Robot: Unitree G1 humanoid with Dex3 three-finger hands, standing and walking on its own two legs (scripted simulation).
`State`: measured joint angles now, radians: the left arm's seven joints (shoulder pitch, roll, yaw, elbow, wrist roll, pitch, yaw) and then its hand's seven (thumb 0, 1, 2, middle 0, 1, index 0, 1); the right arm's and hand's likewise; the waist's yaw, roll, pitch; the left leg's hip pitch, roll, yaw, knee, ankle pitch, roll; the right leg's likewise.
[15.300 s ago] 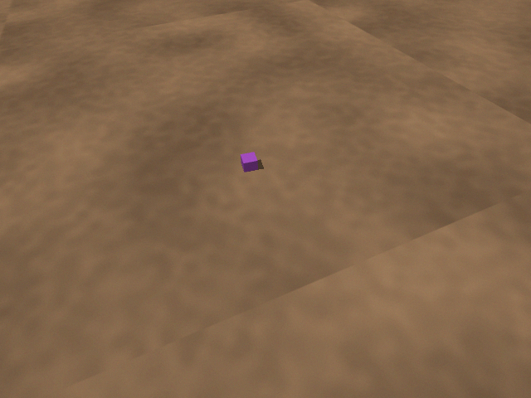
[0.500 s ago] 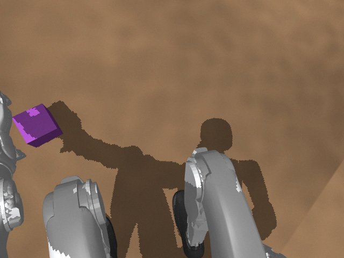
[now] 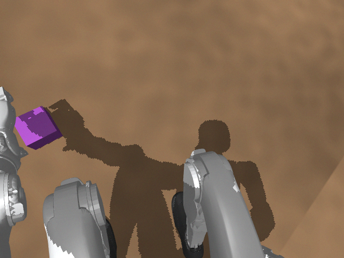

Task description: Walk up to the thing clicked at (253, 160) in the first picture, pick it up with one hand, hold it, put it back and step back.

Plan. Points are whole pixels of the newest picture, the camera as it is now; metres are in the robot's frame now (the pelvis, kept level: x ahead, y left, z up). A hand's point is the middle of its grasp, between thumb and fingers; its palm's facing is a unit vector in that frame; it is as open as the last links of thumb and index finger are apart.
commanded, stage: approach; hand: left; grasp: from above
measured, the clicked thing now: (38, 128) +0.49 +0.28 -0.29
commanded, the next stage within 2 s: rest palm in 0.52 s
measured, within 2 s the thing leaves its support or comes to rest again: neither
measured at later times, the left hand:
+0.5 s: hand (29, 123) +0.47 +0.27 -0.19, palm faces -0.41 -0.22 -0.89, open 14.3 cm
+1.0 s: hand (30, 132) +0.46 +0.28 -0.22, palm faces -0.43 -0.23 -0.87, open 14.4 cm
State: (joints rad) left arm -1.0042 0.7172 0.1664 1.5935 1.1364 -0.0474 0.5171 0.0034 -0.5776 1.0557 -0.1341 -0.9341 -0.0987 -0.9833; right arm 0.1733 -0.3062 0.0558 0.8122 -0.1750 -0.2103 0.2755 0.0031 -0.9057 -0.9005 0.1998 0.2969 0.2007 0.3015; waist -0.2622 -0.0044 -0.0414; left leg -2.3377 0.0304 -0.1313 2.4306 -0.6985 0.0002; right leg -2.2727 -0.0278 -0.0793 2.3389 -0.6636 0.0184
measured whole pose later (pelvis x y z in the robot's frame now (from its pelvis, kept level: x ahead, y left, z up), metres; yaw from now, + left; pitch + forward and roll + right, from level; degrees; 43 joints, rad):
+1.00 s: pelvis +0.00 +0.00 -0.01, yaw -2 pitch +32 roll -9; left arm -1.13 0.81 0.20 1.80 1.17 -0.05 0.58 0.00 -0.58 1.06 -0.13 -0.88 -0.09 -0.94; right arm 0.12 -0.34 0.14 0.75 -0.21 -0.27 0.30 0.00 -0.90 -0.90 0.20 0.30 0.20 0.30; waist -0.35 -0.05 0.06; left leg -2.35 0.03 -0.16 2.48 -0.69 0.00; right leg -2.27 -0.02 -0.10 2.36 -0.65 0.03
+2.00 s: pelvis -0.01 +0.01 -0.02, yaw -7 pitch +27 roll -14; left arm -1.18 1.02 0.22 1.87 1.17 -0.05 0.70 0.00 -0.30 0.84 -0.32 -0.80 -0.30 -0.83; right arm 0.13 -0.38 0.28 0.71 -0.26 -0.36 0.37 0.00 -0.91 -0.91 0.20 0.30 0.20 0.30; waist -0.43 -0.14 0.21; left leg -2.34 0.04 -0.25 2.54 -0.72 0.01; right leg -2.22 0.02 -0.18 2.35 -0.63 0.05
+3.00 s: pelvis -0.01 +0.01 -0.01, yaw -7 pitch +27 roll -15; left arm -1.16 1.03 0.16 1.85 1.12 -0.07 0.68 0.00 -0.18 0.59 -0.58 -0.59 -0.59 -0.62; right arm 0.15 -0.37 0.31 0.68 -0.25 -0.35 0.34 0.00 -0.90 -0.91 0.20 0.30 0.20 0.30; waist -0.43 -0.14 0.22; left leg -2.31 0.04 -0.26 2.51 -0.70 0.01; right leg -2.20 0.02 -0.19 2.31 -0.61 0.05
